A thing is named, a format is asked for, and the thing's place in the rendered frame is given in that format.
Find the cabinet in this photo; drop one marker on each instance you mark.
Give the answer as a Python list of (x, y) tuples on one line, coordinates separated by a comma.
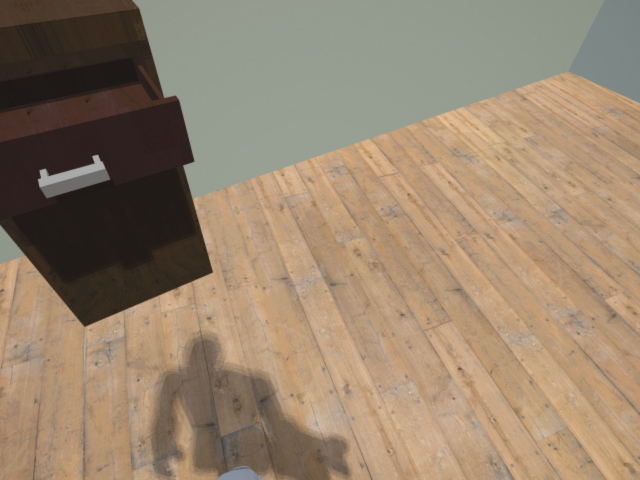
[(109, 250)]

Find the handle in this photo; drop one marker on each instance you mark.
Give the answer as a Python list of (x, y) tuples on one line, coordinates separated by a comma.
[(73, 179)]

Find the drawer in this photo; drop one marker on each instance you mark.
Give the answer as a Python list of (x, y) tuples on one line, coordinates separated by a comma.
[(57, 120)]

